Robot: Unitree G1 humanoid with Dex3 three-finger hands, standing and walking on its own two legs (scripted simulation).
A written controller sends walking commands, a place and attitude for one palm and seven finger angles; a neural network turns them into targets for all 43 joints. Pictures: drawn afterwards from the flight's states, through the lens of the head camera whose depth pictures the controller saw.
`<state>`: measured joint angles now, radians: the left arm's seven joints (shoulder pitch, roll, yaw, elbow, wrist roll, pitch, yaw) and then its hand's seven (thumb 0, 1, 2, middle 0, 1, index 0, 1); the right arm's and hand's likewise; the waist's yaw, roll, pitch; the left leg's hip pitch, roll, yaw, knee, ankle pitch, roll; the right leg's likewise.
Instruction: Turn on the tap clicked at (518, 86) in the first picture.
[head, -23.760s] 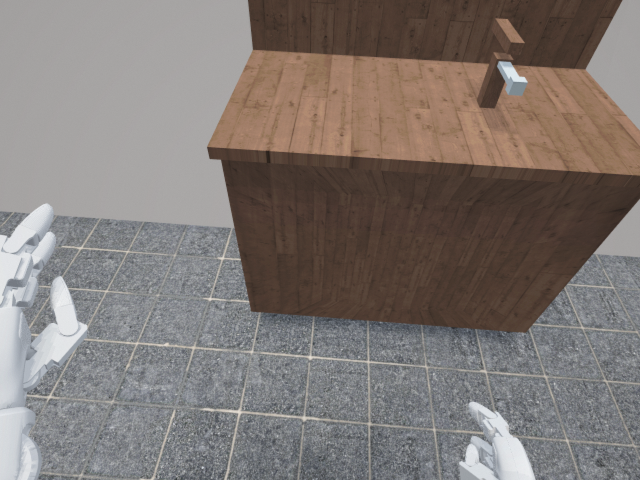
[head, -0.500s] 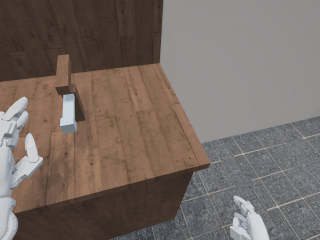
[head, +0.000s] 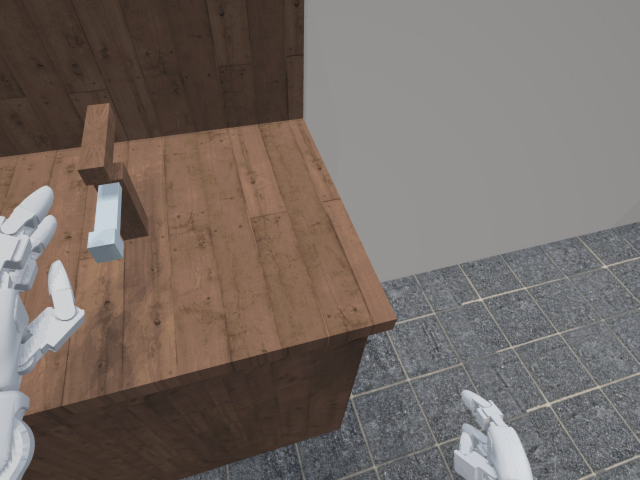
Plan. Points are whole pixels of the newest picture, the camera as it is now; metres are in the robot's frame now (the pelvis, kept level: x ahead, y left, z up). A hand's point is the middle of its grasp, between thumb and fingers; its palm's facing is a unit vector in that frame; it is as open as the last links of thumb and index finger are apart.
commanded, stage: shuffle to correct the standing spot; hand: left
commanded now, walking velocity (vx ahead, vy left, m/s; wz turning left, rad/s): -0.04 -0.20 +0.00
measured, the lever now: (106, 245) +0.33 +0.28 +0.12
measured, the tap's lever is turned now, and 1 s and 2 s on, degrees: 0 0 0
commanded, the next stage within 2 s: none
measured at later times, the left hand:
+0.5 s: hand (126, 323) +0.22 +0.20 +0.15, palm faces +0.34 -0.86 -0.38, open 7.4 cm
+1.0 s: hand (111, 327) +0.21 +0.21 +0.16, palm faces +0.35 -0.85 -0.40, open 7.4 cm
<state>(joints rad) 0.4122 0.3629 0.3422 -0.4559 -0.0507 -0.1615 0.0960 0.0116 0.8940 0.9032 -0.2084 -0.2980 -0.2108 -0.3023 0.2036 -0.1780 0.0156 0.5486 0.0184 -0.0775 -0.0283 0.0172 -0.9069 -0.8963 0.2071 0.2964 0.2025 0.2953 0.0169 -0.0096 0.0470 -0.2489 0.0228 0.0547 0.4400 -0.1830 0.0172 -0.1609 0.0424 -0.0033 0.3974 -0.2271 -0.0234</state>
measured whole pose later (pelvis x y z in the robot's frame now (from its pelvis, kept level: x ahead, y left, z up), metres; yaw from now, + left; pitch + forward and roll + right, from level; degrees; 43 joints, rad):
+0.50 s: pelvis +0.00 -0.04 -0.01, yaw +0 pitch +0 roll -1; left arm 0.46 0.39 0.36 -0.52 -0.09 -0.13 0.09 0.01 0.89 0.90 -0.21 -0.30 -0.21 -0.30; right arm 0.21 -0.22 -0.03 0.56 0.02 -0.05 -0.05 0.02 -0.91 -0.90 0.21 0.30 0.20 0.29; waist 0.00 -0.01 0.05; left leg -0.31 0.08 0.02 0.56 -0.24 -0.04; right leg -0.21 0.10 -0.03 0.50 -0.28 -0.08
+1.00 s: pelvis +0.00 -0.03 -0.01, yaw +1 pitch +0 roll -1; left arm 0.46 0.39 0.37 -0.53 -0.09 -0.12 0.09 0.01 0.89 0.90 -0.21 -0.30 -0.21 -0.30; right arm 0.22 -0.19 -0.01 0.55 0.02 -0.05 -0.04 0.02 -0.91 -0.90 0.21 0.30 0.20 0.30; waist 0.01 0.00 0.05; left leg -0.32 0.07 0.01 0.56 -0.24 -0.03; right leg -0.22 0.09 -0.04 0.50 -0.28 -0.08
